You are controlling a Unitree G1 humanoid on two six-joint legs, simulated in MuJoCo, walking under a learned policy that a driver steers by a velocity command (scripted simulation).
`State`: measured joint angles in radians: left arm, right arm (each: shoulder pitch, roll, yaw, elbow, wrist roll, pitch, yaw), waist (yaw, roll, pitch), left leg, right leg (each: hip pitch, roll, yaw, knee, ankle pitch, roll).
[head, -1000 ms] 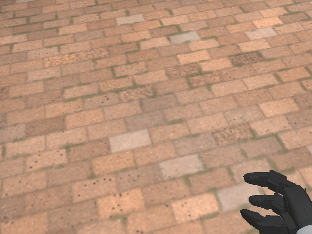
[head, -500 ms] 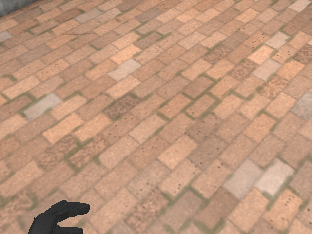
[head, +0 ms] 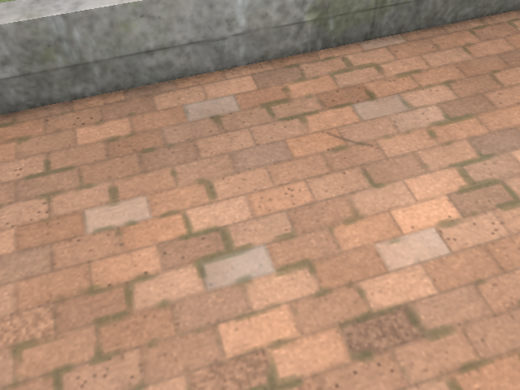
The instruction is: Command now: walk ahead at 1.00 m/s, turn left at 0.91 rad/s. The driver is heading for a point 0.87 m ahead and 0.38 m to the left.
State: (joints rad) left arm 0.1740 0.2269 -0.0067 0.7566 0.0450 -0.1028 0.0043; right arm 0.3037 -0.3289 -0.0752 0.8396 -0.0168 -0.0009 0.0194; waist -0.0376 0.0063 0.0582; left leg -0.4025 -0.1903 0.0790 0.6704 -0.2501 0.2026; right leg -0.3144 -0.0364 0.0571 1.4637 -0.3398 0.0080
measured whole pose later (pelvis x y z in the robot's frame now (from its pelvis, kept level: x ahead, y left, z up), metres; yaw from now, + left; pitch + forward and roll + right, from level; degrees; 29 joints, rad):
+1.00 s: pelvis +0.81 +0.22 +0.02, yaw +56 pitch +0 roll +1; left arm 0.11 0.25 -0.01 0.61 0.06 -0.06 0.00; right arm 0.42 -0.33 -0.06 0.83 -0.01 -0.03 0.00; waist -0.03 0.01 0.07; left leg -0.13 -0.24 -0.07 0.42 -0.27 0.19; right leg -0.67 -0.15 0.08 1.07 -0.32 0.07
